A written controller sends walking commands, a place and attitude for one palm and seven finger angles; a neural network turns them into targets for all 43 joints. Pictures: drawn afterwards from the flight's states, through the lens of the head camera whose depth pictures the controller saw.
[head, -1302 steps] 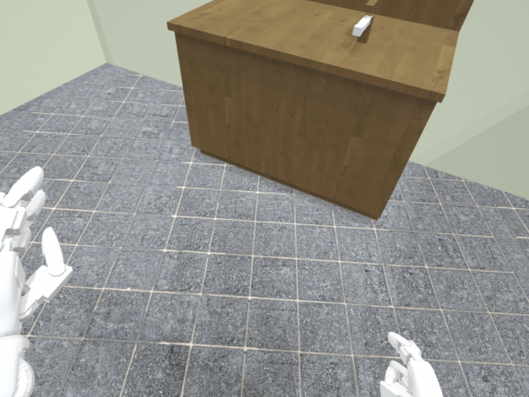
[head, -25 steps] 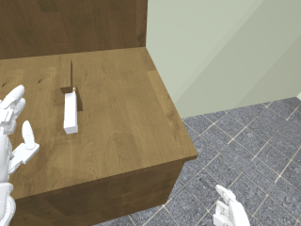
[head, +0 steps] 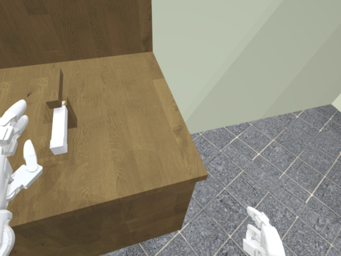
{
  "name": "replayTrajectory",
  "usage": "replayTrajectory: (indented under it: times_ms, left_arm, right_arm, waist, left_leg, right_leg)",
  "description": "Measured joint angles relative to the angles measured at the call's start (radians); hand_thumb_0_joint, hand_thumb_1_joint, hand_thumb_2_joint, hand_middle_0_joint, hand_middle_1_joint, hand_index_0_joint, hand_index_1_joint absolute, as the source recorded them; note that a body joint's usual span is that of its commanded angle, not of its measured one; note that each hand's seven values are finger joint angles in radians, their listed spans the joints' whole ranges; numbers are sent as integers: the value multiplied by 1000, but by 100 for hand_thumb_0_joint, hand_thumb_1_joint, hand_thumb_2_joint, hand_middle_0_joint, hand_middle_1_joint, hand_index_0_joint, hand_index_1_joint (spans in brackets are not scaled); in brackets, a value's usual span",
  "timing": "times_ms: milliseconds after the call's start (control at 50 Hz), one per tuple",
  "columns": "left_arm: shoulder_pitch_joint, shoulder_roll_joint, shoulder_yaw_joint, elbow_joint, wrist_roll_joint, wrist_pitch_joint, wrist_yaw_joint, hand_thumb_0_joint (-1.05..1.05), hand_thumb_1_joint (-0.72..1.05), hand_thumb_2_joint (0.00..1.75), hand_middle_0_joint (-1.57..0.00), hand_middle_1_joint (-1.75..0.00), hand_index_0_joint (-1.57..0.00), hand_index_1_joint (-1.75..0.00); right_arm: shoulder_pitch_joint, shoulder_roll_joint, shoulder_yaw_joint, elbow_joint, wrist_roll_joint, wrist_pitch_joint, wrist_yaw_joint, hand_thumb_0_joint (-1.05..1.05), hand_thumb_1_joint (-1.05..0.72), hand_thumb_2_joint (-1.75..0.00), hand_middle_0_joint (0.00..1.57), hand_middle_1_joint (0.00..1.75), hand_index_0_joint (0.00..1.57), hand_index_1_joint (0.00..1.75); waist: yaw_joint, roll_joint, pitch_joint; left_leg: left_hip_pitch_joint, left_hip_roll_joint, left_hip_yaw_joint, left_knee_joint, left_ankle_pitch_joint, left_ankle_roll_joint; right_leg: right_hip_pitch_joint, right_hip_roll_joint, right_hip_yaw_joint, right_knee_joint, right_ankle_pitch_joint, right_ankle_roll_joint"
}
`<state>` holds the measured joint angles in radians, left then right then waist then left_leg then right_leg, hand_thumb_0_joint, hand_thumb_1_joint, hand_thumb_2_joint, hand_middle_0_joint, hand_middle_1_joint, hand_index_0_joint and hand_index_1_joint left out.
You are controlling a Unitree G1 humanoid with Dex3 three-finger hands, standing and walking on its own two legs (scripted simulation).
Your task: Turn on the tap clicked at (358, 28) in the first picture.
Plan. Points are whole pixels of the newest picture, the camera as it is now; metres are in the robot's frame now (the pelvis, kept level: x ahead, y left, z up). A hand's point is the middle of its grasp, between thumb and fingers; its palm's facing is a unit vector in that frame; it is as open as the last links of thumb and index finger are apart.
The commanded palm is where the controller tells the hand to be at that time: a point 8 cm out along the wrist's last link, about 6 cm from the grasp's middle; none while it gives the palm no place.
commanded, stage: come to a stop and stand still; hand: left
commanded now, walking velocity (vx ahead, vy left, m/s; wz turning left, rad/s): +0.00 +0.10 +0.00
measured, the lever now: (58, 146) +0.33 +0.30 +0.06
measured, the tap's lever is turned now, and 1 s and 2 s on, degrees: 0 0 0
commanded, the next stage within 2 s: look again from close up in 0.96 s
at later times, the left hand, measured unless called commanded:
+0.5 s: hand (0, 141) +0.25 +0.31 +0.19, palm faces +0.49 -0.79 -0.37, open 7.4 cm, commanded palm +0.15 +0.30 +0.17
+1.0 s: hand (9, 164) +0.23 +0.30 +0.15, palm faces +0.38 -0.86 -0.35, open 7.4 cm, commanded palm +0.16 +0.34 +0.17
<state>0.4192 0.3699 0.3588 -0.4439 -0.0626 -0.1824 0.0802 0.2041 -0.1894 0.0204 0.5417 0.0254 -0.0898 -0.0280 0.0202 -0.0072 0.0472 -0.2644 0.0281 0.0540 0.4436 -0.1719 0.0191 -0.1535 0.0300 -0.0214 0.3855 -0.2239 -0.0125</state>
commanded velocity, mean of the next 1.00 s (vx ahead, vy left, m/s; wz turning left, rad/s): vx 0.01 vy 0.03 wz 0.00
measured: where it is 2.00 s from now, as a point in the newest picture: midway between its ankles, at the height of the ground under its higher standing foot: outside the picture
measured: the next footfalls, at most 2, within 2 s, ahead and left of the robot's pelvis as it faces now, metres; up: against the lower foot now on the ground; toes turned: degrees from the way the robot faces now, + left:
none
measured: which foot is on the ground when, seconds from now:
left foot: down 0.00-1.00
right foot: down 0.00-1.00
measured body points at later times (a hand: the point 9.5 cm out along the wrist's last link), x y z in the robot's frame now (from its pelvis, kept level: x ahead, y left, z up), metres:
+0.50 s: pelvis -0.01 +0.02 -0.01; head +0.03 +0.05 +0.44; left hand +0.21 +0.35 +0.21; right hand +0.17 -0.21 -0.08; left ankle +0.04 +0.10 -0.74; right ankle -0.01 -0.11 -0.74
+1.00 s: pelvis +0.00 +0.06 +0.00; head +0.03 +0.09 +0.44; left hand +0.20 +0.35 +0.17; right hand +0.19 -0.15 -0.07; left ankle +0.04 +0.10 -0.74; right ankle -0.01 -0.11 -0.74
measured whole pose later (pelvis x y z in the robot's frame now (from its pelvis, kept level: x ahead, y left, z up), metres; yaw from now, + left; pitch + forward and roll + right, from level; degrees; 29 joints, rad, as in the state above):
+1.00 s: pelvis +0.00 +0.06 +0.00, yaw +0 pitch +0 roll -2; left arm 0.38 0.35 0.35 -0.46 -0.02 -0.23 0.09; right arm 0.18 -0.18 0.04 0.57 0.01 -0.12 -0.01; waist 0.03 -0.03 0.07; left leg -0.28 -0.04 0.09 0.47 -0.20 0.10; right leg -0.17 -0.04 0.00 0.41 -0.24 0.03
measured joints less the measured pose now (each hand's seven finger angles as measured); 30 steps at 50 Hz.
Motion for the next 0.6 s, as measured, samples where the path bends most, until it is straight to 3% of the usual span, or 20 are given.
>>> replayTrajectory:
  times_ms: [180, 340, 380, 440, 500, 560, 600]
  left_arm:
    - [55, -5, -24, -38, -5, 6, 7, 2, 89, 90, -21, -30, -22, -30]
    - [44, -15, -23, 12, -6, 31, 25, 2, 89, 90, -21, -30, -22, -30]
    - [-85, 56, 11, 66, 40, 19, -10, 2, 88, 89, -22, -30, -22, -30]
    - [-273, 135, 98, 145, 27, -6, 2, 2, 88, 89, -22, -30, -22, -30]
    - [-268, 94, 115, 110, 5, -10, 20, 2, 89, 90, -21, -30, -21, -30]
    - [-126, 10, 33, -7, 16, -16, 3, 2, 90, 90, -20, -30, -20, -30]
    - [-16, -8, -21, -64, 29, -30, -15, 2, 90, 90, -20, -30, -21, -30]
  right_arm:
    - [6, -25, -8, 12, 3, 7, -16, 1, -91, -90, 20, 30, 20, 30]
    - [24, -52, -23, 51, 11, 22, -29, 1, -91, -90, 20, 30, 20, 30]
    - [39, -44, -36, 58, 2, -3, -33, 1, -91, -90, 20, 30, 20, 30]
    - [-5, -33, -24, 75, 6, -5, -9, 1, -91, -90, 20, 30, 20, 30]
    - [-29, -29, -28, 39, 14, -22, 30, 2, -91, -90, 20, 30, 20, 30]
    - [-33, -21, -29, -1, 11, -35, 57, 2, -91, -90, 20, 30, 20, 30]
    - [-32, -7, -18, -11, 7, -33, 59, 1, -91, -90, 20, 30, 20, 30]
  waist:
    - [-2, 35, -3]
    - [-4, 44, -28]
    - [35, 30, -9]
    - [58, -13, 55]
    - [38, -21, 76]
    - [-1, -11, 73]
    - [-23, -8, 66]
  left_leg:
    - [-35, 25, -20, 42, -9, -13]
    - [-30, -1, -21, 72, -35, 6]
    - [-42, 0, -24, 86, -38, 8]
    - [-35, -13, -2, 68, -19, 17]
    - [-33, -29, 35, 54, -12, 38]
    - [-36, -47, 58, 60, -22, 60]
    - [-37, -52, 62, 63, -29, 68]
  right_leg:
    - [-12, 27, -16, 0, 8, -17]
    - [-6, 0, -21, 38, -26, 1]
    - [-11, 1, -24, 40, -23, 7]
    - [-35, -15, -4, 74, -24, 12]
    - [-63, -35, 30, 103, -27, 30]
    - [-77, -56, 45, 125, -44, 35]
    - [-73, -61, 50, 118, -43, 47]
